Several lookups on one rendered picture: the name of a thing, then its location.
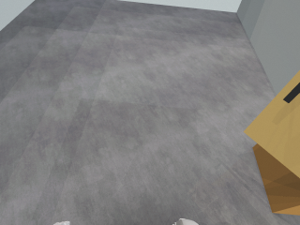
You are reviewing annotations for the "cupboard door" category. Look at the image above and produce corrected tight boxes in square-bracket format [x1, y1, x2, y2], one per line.
[244, 70, 300, 178]

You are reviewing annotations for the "handle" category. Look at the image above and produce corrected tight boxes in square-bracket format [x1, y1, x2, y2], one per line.
[283, 83, 300, 103]

